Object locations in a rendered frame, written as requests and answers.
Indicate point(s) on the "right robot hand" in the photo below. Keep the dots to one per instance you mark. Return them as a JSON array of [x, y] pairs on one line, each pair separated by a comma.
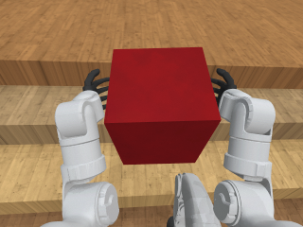
[[224, 86]]

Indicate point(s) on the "carton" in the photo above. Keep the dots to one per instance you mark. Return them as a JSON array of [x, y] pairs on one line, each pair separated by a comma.
[[161, 107]]

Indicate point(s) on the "right robot upper arm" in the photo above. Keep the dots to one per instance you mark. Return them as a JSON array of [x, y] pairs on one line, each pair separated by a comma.
[[245, 204]]

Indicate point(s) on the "robot right forearm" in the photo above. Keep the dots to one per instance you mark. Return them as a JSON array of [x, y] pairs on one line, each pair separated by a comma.
[[251, 128]]

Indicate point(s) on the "left robot upper arm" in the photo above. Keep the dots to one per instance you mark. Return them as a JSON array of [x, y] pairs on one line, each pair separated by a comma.
[[89, 205]]

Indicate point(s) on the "robot left forearm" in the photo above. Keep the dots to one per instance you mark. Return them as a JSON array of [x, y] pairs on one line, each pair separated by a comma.
[[77, 127]]

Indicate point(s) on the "left robot hand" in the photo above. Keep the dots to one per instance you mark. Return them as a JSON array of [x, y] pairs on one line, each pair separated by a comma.
[[90, 85]]

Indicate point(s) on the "right robot thigh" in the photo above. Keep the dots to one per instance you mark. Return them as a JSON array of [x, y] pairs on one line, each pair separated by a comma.
[[197, 204]]

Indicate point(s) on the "robot right shin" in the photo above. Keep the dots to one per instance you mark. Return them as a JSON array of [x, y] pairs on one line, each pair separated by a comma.
[[179, 213]]

